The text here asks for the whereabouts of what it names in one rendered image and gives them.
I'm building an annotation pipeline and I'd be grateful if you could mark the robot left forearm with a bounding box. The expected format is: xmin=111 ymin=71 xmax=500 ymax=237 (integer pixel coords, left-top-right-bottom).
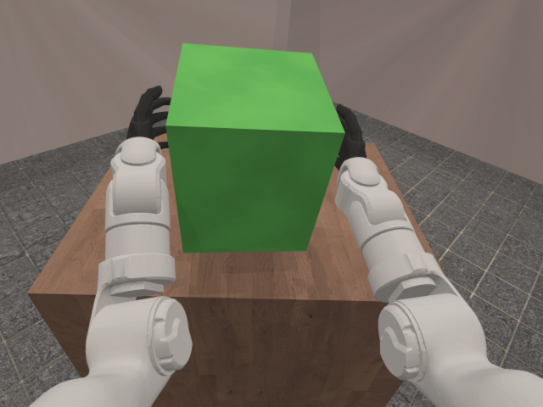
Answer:
xmin=86 ymin=137 xmax=176 ymax=368

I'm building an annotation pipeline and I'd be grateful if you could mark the carton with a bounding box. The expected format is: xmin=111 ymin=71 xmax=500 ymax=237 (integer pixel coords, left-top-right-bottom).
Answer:
xmin=165 ymin=43 xmax=345 ymax=253

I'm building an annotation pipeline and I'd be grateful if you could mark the left robot hand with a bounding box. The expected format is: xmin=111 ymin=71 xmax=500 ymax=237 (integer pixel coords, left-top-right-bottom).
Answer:
xmin=126 ymin=86 xmax=171 ymax=149

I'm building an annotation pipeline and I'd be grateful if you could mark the robot right forearm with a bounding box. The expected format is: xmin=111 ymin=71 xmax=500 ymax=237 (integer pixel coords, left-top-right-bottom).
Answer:
xmin=335 ymin=157 xmax=487 ymax=353

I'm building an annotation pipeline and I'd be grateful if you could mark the right robot hand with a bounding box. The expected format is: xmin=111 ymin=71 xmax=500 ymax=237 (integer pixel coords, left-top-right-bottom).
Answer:
xmin=335 ymin=104 xmax=367 ymax=170

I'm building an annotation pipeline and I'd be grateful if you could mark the pedestal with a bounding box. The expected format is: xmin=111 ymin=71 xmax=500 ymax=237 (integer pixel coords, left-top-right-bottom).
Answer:
xmin=27 ymin=133 xmax=446 ymax=407

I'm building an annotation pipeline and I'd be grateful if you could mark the right robot upper arm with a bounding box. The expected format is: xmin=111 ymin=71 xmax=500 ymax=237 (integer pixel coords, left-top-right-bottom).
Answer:
xmin=378 ymin=293 xmax=543 ymax=407

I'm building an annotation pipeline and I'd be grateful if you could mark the left robot upper arm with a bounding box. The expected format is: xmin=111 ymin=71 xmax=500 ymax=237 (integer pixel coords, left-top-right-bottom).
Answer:
xmin=29 ymin=296 xmax=193 ymax=407

